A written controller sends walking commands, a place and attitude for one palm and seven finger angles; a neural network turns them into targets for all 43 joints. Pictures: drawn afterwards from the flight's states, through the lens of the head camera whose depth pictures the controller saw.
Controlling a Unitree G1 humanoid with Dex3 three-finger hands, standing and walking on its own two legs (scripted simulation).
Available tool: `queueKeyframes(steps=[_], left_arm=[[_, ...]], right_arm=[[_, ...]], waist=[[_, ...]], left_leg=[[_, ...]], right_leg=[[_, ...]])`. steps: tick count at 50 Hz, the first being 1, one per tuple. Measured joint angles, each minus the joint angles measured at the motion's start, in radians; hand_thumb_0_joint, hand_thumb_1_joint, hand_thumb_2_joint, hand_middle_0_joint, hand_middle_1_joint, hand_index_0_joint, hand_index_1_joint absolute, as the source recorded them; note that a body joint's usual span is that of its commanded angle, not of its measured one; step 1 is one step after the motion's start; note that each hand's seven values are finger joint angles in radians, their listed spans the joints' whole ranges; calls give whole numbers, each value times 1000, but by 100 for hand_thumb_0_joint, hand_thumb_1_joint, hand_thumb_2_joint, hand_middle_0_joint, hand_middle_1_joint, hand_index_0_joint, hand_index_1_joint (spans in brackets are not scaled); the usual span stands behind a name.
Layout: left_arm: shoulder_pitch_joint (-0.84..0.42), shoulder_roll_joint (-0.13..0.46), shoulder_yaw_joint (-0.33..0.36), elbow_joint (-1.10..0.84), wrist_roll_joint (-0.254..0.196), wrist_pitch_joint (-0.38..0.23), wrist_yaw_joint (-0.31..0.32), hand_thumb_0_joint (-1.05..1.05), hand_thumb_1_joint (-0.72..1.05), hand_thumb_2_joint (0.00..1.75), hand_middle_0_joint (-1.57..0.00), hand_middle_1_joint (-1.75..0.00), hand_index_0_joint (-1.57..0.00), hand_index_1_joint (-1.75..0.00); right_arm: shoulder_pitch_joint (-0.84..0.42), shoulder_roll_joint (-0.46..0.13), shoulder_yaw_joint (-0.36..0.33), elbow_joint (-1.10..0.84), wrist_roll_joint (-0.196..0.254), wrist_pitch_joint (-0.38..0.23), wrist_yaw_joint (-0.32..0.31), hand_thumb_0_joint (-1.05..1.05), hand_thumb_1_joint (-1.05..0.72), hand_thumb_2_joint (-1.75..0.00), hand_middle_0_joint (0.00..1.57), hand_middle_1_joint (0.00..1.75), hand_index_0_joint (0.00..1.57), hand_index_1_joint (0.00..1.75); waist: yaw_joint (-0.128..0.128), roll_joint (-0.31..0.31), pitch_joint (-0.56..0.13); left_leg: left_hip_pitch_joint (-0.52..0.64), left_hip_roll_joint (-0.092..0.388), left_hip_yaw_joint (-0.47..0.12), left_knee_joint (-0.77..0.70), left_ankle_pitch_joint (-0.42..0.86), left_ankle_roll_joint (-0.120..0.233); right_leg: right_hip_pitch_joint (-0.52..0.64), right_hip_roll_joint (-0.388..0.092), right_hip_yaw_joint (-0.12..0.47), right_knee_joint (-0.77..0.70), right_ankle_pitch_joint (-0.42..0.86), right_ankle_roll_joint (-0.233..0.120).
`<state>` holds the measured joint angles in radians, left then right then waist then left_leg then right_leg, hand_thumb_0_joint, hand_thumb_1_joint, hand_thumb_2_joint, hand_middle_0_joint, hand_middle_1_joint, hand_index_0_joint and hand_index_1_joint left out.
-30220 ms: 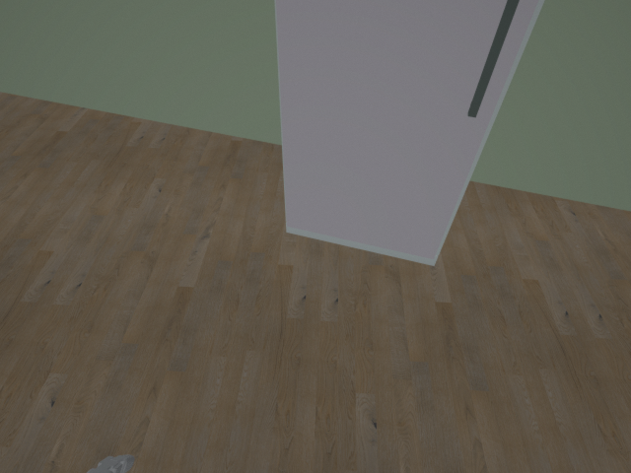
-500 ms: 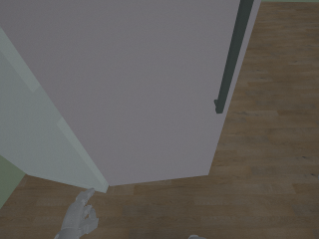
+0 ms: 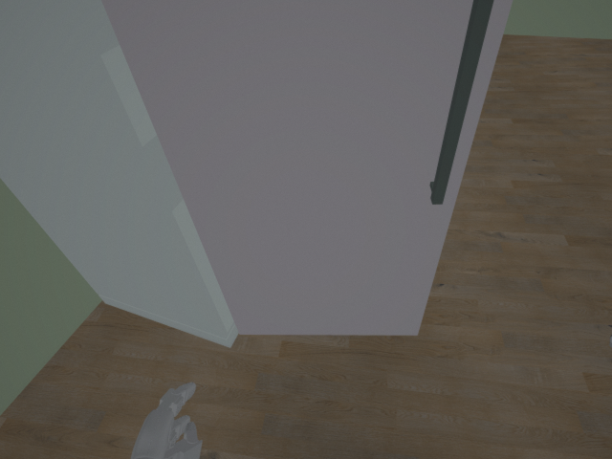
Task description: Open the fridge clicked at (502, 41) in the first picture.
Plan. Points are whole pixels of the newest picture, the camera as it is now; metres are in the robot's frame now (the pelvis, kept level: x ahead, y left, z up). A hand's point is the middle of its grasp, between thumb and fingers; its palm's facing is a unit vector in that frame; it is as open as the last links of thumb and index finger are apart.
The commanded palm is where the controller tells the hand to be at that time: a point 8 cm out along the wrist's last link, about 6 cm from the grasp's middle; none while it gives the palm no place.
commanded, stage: stop stepping back and stand still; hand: right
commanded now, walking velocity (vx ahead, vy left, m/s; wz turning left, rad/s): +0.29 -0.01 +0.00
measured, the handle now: (453, 111) +0.63 -0.23 +0.15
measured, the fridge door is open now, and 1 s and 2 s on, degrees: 71 71 71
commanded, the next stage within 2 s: none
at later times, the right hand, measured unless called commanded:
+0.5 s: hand out of the picture +0.10 -0.31 +0.17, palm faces +0.54 +0.79 -0.29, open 7.4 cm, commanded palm +0.04 -0.33 +0.18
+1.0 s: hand out of the picture +0.08 -0.32 +0.16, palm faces +0.57 +0.73 -0.38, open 7.4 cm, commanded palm +0.02 -0.35 +0.18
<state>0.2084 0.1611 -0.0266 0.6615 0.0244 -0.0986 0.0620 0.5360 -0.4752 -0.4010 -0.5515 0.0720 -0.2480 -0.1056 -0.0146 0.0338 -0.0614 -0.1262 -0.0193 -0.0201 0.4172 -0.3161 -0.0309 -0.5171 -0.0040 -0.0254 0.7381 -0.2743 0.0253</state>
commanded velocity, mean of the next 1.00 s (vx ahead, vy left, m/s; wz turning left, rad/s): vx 0.12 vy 0.05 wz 0.00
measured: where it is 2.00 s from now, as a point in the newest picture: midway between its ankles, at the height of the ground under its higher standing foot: outside the picture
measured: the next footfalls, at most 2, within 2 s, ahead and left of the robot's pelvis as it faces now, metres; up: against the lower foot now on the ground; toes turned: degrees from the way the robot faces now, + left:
right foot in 0.04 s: +0.09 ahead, -0.07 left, +0.00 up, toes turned -1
left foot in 0.28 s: -0.01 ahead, +0.08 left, +0.00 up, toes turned +1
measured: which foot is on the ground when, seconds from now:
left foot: down 0.00-0.06, up 0.08-0.26, down 0.28-0.52, up 0.54-0.74, down 0.76-1.00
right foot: up 0.00-0.02, down 0.04-0.30, up 0.32-0.50, down 0.52-1.00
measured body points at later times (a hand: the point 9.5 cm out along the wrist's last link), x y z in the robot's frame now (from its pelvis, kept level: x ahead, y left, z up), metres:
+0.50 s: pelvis -0.09 -0.03 +0.00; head -0.14 -0.05 +0.45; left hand +0.06 +0.22 -0.07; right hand +0.06 -0.35 +0.18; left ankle -0.06 +0.08 -0.73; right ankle -0.05 -0.15 -0.71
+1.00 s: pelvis -0.09 -0.04 +0.00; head -0.09 -0.04 +0.45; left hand +0.10 +0.19 -0.09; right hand +0.05 -0.36 +0.18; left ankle -0.08 +0.07 -0.73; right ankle -0.06 -0.17 -0.73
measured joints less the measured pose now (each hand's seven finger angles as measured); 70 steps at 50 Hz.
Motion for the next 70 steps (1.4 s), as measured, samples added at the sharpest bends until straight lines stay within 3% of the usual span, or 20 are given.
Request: queueKeyframes(steps=[2, 4, 6, 9, 13, 15, 19, 23, 26, 27, 30, 32, 36, 38, 40, 42, 49, 52, 59, 70], left_arm=[[46, 27, -1, -9, -10, 0, 14, 1, 90, 90, -21, -30, -20, -30], [57, 38, 11, 7, -20, -12, 28, 1, 90, 90, -21, -30, -20, -30], [58, 34, 17, 23, -16, -30, 31, 1, 90, 90, -21, -30, -20, -30], [86, 24, 18, 11, -7, -56, 22, 1, 90, 90, -20, -30, -20, -30], [121, 22, 11, -23, 2, -61, 8, 1, 90, 90, -20, -30, -20, -30], [111, 28, 15, -33, 10, -48, 8, 1, 90, 90, -20, -30, -20, -30], [75, 45, 32, 14, 2, -3, 9, 1, 90, 90, -21, -30, -20, -30], [82, 48, 32, 31, -6, 5, 21, 1, 90, 90, -21, -30, -20, -30], [85, 67, 28, 6, -4, -19, 32, 1, 90, 90, -21, -30, -20, -30], [74, 71, 31, -5, -4, -31, 34, 1, 90, 90, -21, -30, -20, -30], [41, 23, 37, -9, -3, -46, 11, 1, 90, 90, -20, -30, -20, -30], [53, -9, 28, -12, -5, -53, -10, 1, 90, 90, -20, -30, -20, -30], [101, -34, 0, -29, -5, -40, -23, 1, 90, 90, -20, -30, -20, -30], [118, -34, -4, -45, -5, -29, -19, 1, 90, 90, -21, -30, -20, -30], [91, -7, 2, -13, -6, -17, -15, 1, 90, 90, -21, -30, -20, -30], [72, 18, 9, 34, -8, -9, -14, 1, 90, 90, -21, -30, -20, -30], [43, 64, 31, 22, -8, -37, 19, 2, 90, 90, -21, -30, -20, -30], [5, 51, 37, 1, -14, -43, 19, 2, 90, 90, -20, -30, -20, -30], [-21, 30, 23, -63, -22, -53, -5, 1, 90, 90, -20, -30, -20, -30], [-9, 37, 23, -53, -25, -6, 10, 1, 90, 90, -20, -30, -20, -30]], right_arm=[[10, 8, -4, 8, -5, 14, -2, 1, -88, -90, 21, 31, 21, 30], [-26, 13, -12, 49, -9, 26, -9, 1, -88, -90, 22, 31, 21, 30], [-45, 22, -28, 87, -6, 40, -17, 1, -88, -90, 22, 31, 21, 30], [-29, 43, -30, 86, -14, 56, -30, 1, -88, -90, 21, 31, 21, 30], [59, 37, -15, 32, -27, 49, -24, 1, -89, -90, 21, 31, 21, 30], [81, 13, -19, 16, -35, 42, -17, 1, -89, -90, 21, 31, 21, 30], [32, 24, -8, 57, -35, 42, -13, 1, -88, -90, 21, 31, 21, 30], [-56, 89, 4, 151, -45, 59, -36, 1, -88, -90, 21, 31, 21, 30], [-107, 132, 26, 149, -48, 78, -55, 1, -88, -90, 21, 31, 21, 30], [-124, 134, 28, 137, -47, 78, -58, 1, -88, -90, 21, 31, 21, 30], [-136, 88, 0, 110, -49, 67, -39, 1, -89, -90, 21, 31, 21, 30], [-98, 55, -19, 83, -45, 54, -31, 1, -89, -90, 21, 31, 21, 30], [21, 26, -44, 30, -38, 40, -31, 1, -89, -90, 21, 31, 21, 30], [46, -1, -60, 18, -41, 45, -33, 1, -89, -90, 21, 31, 21, 30], [8, 26, -42, 38, -41, 48, -31, 1, -88, -90, 21, 31, 21, 30], [-29, 73, -16, 82, -40, 50, -35, 1, -88, -90, 21, 31, 21, 30], [-65, 131, 14, 121, -40, 50, -51, 1, -88, -90, 21, 31, 21, 30], [-72, 104, 4, 108, -42, 39, -48, 1, -88, -90, 21, 31, 21, 30], [-1, 51, -30, 55, -36, 13, -38, 1, -88, -90, 21, 31, 21, 30], [14, 71, 1, 92, -25, 50, -36, 1, -88, -90, 21, 31, 21, 30]], waist=[[19, -2, -24], [40, 16, -9], [45, 35, 10], [60, 27, 23], [62, 8, 16], [47, 12, 19], [2, 0, 20], [-10, 15, -16], [4, 8, -17], [20, 1, -2], [45, 33, 42], [61, 32, 38], [51, -14, 19], [31, -10, 12], [-4, -36, 43], [-22, -50, 53], [-7, -35, 64], [-2, -3, 86], [21, -27, 87], [14, -31, 77]], left_leg=[[-22, 4, 2, 53, -30, -13], [-50, 24, 3, 116, -56, -6], [-82, 11, -26, 181, -114, 17], [-111, -37, -8, 224, -132, 39], [-44, -64, 72, 23, -104, 57], [-28, -53, 77, -48, -55, 88], [-77, -36, 83, 19, 73, 117], [-102, 7, 110, 75, 35, 100], [-154, 30, 128, 194, -66, 93], [-194, 28, 118, 279, -132, 82], [-309, 6, 48, 624, -169, 57], [-330, -7, 61, 679, -138, 55], [-197, -21, 124, 335, -156, 67], [-118, -11, 92, 138, -148, 99], [-134, -11, 96, 143, 25, 104], [-121, -3, 97, 148, 30, 90], [-107, 24, 98, 186, -28, 53], [-105, 38, 76, 193, -29, 43], [-81, 5, 83, 86, 15, 54], [-59, 15, 66, 54, 24, 40]], right_leg=[[94, 5, 9, -100, 35, -8], [109, 35, 9, -138, 74, -75], [137, 48, -4, -193, 107, -104], [199, 45, 11, -337, 171, -77], [229, 47, 23, -433, 141, -48], [170, 57, 0, -343, 47, -32], [8, 41, -4, 151, -61, -22], [57, -29, -23, 163, -102, -43], [197, -64, -9, -81, -165, -64], [195, -62, 4, -116, -87, -62], [180, -32, -1, -97, 29, -44], [186, -29, 15, -140, 47, -41], [186, -61, 26, -197, 43, -23], [124, -50, 14, -97, -65, -30], [51, -47, 29, 115, -118, -28], [30, -37, 26, 215, -115, -25], [214, -45, -22, -168, 22, -39], [223, -33, -41, -165, 25, -21], [216, -61, -32, -200, 35, -10], [245, -50, -51, -236, 40, -19]])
